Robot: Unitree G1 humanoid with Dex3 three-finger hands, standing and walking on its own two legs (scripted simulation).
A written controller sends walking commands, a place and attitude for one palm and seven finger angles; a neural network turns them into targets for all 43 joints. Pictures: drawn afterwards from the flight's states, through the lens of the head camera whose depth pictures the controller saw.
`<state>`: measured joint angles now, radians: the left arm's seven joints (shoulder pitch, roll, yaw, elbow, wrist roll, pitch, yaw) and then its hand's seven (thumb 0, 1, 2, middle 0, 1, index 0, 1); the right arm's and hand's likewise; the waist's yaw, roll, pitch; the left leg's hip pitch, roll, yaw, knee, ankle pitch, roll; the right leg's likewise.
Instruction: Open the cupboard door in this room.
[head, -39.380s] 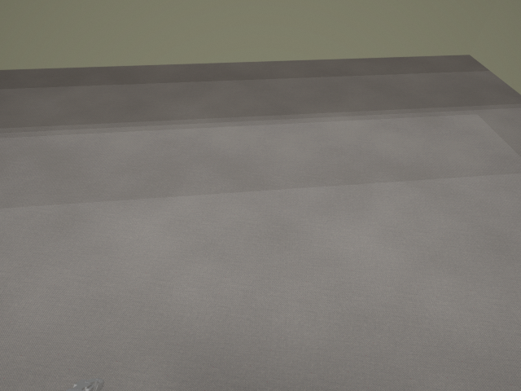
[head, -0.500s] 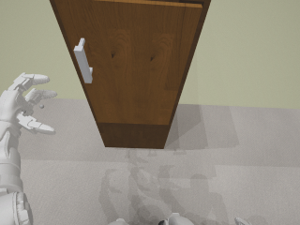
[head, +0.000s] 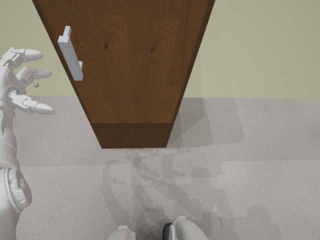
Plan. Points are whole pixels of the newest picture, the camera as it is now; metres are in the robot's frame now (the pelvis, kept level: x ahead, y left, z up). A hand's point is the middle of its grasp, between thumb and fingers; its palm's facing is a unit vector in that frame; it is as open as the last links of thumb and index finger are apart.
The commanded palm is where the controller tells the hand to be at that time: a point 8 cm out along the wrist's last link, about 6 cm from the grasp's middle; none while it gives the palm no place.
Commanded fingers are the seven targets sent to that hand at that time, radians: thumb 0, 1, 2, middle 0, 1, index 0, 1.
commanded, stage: move the hooked fingers beside the handle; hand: left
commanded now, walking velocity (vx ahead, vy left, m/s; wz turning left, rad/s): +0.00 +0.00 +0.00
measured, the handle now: (73, 54) +0.56 +0.21 +0.08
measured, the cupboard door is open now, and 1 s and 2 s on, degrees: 0 0 0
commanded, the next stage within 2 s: slide the fingers in behind the handle in 1.16 s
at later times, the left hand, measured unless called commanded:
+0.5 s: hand (40, 65) +0.51 +0.28 +0.08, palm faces -0.01 -1.00 -0.02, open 13.9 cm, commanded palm +0.49 +0.32 +0.08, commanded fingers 0.00 -0.50 0.30 -0.30 -1.20 -0.30 -1.20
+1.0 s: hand (36, 74) +0.49 +0.28 +0.08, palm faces +0.01 -1.00 +0.00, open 13.9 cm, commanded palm +0.48 +0.32 +0.08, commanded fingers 0.00 -0.50 0.30 -0.30 -1.20 -0.30 -1.20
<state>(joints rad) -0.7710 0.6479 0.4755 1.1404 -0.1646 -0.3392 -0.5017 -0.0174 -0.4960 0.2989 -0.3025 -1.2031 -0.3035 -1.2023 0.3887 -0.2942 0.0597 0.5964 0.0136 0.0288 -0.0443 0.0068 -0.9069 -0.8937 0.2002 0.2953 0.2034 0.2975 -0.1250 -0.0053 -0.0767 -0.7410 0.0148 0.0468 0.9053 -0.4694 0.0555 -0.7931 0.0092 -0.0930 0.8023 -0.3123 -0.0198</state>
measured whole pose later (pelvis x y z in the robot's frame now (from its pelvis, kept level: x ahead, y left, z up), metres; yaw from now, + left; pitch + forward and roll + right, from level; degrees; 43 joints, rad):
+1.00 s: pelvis +0.01 +0.00 +0.00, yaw +0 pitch +20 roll -4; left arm -0.87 0.72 0.50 1.21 -0.13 -0.33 -0.50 -0.02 -0.50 0.30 -0.30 -1.20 -0.30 -1.20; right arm 0.37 -0.30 0.07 0.57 0.00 0.11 -0.02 0.00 -0.91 -0.89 0.20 0.30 0.20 0.30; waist -0.16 0.00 -0.09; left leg -0.80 0.03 0.03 0.94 -0.50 0.06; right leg -0.83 0.03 -0.11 0.81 -0.32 -0.02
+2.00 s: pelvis +0.00 +0.01 -0.01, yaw +0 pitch +20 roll -4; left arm -0.88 0.59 0.40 1.17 -0.13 -0.34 -0.38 -0.02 -0.50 0.30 -0.30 -1.20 -0.30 -1.20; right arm 0.39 -0.28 0.06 0.59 -0.01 0.10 -0.01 0.00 -0.91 -0.89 0.20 0.30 0.20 0.30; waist -0.15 0.01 -0.09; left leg -0.81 0.02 0.03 0.96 -0.49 0.06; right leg -0.85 0.01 -0.10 0.83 -0.33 -0.01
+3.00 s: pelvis +0.00 +0.00 -0.01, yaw -1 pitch +19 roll -3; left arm -0.85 0.52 0.40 1.14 -0.12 -0.38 -0.30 -0.02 -0.49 0.30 -0.30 -1.20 -0.30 -1.20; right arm 0.41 -0.27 0.05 0.59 -0.01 0.08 0.00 0.00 -0.91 -0.89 0.20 0.30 0.20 0.30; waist -0.15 0.02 -0.09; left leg -0.78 0.02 0.05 0.94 -0.49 0.05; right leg -0.84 0.02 -0.09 0.83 -0.33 -0.03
